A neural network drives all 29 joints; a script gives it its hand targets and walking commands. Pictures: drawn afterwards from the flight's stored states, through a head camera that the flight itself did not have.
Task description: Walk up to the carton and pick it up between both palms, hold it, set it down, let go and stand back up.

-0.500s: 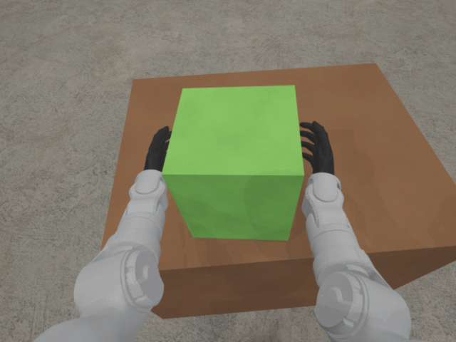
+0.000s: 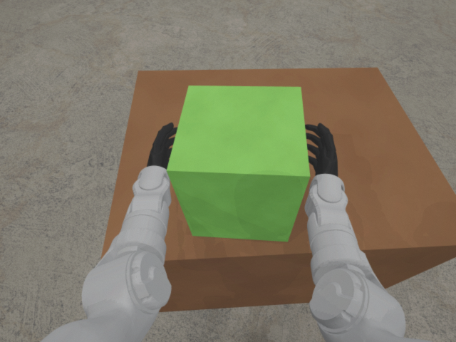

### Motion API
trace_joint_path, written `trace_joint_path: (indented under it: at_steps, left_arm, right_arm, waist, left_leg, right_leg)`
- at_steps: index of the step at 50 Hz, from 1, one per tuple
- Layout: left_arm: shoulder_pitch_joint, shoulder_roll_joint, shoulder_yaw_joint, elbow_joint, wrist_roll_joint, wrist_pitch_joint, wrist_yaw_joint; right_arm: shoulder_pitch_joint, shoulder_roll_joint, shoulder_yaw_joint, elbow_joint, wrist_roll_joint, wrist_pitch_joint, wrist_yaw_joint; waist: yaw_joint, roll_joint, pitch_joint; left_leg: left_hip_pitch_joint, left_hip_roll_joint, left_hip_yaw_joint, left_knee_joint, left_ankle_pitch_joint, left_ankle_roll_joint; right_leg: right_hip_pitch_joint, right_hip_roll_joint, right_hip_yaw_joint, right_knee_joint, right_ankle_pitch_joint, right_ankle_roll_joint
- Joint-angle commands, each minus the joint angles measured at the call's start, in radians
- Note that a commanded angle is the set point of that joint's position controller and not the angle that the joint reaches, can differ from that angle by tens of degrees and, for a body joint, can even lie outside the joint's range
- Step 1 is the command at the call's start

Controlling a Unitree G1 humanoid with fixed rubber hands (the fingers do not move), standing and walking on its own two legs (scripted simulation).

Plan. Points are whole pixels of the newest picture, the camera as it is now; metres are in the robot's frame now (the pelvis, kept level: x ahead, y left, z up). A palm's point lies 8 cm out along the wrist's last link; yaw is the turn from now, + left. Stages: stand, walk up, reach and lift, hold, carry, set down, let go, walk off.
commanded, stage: set down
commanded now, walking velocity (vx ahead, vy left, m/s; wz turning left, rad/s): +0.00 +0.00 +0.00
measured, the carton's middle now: (241, 168) +0.45 +0.04 +0.01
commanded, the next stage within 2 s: none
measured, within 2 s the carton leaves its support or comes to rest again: neither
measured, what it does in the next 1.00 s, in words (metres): stands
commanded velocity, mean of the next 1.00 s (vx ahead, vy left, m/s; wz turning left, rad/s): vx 0.00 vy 0.00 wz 0.00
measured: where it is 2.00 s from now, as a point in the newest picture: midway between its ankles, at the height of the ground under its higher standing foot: outside the picture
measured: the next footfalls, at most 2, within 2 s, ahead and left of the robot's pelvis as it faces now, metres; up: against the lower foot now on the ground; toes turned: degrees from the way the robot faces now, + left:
none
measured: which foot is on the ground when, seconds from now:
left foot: down 0.00-1.00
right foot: down 0.00-1.00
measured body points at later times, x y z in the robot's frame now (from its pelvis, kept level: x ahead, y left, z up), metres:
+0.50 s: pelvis +0.00 -0.01 +0.00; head +0.09 +0.02 +0.44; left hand +0.44 +0.18 +0.04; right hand +0.44 -0.12 +0.05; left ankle +0.00 +0.11 -0.75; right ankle -0.03 -0.12 -0.75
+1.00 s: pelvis +0.00 +0.00 +0.00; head +0.09 +0.03 +0.44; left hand +0.44 +0.18 +0.04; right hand +0.43 -0.12 +0.05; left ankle +0.00 +0.11 -0.75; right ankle -0.03 -0.12 -0.75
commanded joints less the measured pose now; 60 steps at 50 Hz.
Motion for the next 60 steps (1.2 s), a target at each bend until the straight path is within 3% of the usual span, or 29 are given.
trace_joint_path:
  at_steps: [1, 14, 31, 38, 50, 56, 60]
  left_arm:
    - [-0.636, -0.404, -0.169, -0.106, 0.024, -0.075, -0.077]
    - [-0.578, -0.371, -0.139, -0.083, 0.038, -0.079, -0.102]
    - [-0.497, -0.387, -0.099, -0.067, 0.088, -0.078, -0.100]
    - [-0.484, -0.389, -0.073, -0.057, 0.105, -0.082, -0.090]
    - [-0.466, -0.362, -0.040, -0.063, 0.135, -0.077, -0.067]
    - [-0.453, -0.245, -0.007, -0.067, 0.125, -0.087, -0.037]
    - [-0.446, -0.113, -0.025, -0.054, 0.075, -0.100, 0.003]
  right_arm:
    - [-0.458, 0.457, 0.256, 0.059, -0.058, -0.022, 0.141]
    - [-0.429, 0.476, 0.304, 0.023, -0.053, -0.020, 0.127]
    - [-0.369, 0.484, 0.307, 0.024, -0.068, -0.010, 0.136]
    - [-0.356, 0.471, 0.286, 0.023, -0.088, -0.005, 0.145]
    - [-0.333, 0.414, 0.245, 0.039, -0.091, 0.010, 0.151]
    - [-0.320, 0.299, 0.216, 0.034, -0.075, 0.016, 0.127]
    - [-0.317, 0.169, 0.233, 0.039, -0.009, 0.017, 0.092]
  waist:
    - [0.012, 0.110, -0.614]
    - [0.016, 0.051, -0.564]
    - [0.024, 0.062, -0.520]
    - [0.028, 0.047, -0.516]
    - [0.025, 0.072, -0.501]
    - [0.023, 0.063, -0.508]
    - [0.024, 0.071, -0.536]
  left_leg:
    - [0.408, 0.011, 0.071, 0.075, 0.537, -0.031]
    - [0.250, -0.002, 0.079, 0.032, 0.422, 0.012]
    - [0.245, 0.000, 0.065, 0.042, 0.446, 0.022]
    - [0.267, 0.007, 0.062, 0.051, 0.459, 0.025]
    - [0.322, 0.012, 0.053, 0.069, 0.505, 0.020]
    - [0.299, 0.009, 0.051, 0.075, 0.503, 0.023]
    - [0.284, 0.009, 0.045, 0.091, 0.519, 0.022]
  right_leg:
    - [0.101, 0.022, -0.093, -0.003, 0.175, 0.033]
    - [0.249, -0.004, -0.072, 0.047, 0.300, 0.066]
    - [0.194, -0.014, -0.063, 0.056, 0.320, 0.071]
    - [0.143, -0.005, -0.068, 0.039, 0.251, 0.063]
    - [0.069, 0.004, -0.070, 0.015, 0.180, 0.049]
    - [0.070, 0.006, -0.062, 0.019, 0.182, 0.050]
    - [0.055, 0.011, -0.049, 0.025, 0.189, 0.044]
